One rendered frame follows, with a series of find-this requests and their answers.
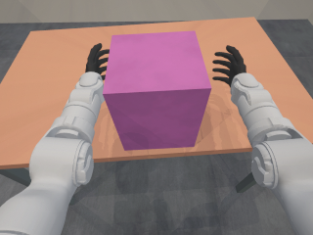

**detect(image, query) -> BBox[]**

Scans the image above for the right robot hand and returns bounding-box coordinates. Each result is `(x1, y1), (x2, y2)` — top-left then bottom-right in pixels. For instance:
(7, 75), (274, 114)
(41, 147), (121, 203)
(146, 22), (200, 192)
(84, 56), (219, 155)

(212, 45), (246, 88)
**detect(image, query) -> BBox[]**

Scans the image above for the robot right upper arm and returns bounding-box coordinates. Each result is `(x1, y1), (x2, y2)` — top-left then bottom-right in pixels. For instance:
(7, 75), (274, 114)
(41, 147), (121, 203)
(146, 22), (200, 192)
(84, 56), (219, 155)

(251, 138), (313, 235)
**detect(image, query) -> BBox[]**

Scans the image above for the robot right forearm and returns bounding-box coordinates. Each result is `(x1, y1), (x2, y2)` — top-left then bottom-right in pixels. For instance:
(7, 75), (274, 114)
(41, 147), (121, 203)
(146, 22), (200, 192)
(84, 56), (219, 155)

(230, 72), (313, 149)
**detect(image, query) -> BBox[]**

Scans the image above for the table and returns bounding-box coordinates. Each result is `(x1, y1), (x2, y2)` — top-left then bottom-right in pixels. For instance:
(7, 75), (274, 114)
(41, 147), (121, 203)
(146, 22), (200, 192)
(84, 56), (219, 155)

(0, 17), (313, 206)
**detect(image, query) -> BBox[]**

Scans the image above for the carton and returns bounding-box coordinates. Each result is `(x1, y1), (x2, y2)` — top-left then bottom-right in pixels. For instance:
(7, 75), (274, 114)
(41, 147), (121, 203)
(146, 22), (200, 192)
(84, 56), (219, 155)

(103, 30), (212, 151)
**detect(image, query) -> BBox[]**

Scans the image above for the left robot hand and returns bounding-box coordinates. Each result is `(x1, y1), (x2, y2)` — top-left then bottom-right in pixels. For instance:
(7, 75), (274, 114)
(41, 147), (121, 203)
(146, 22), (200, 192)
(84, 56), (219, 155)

(85, 43), (110, 80)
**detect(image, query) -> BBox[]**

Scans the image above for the robot left upper arm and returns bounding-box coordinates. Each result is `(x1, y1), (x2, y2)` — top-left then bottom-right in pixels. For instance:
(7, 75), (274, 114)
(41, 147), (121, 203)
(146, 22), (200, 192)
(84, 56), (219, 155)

(0, 136), (94, 235)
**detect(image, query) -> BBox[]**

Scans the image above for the robot left forearm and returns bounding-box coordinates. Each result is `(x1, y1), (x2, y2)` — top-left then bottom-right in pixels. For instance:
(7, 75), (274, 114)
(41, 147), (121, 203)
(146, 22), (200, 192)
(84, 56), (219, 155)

(28, 71), (105, 179)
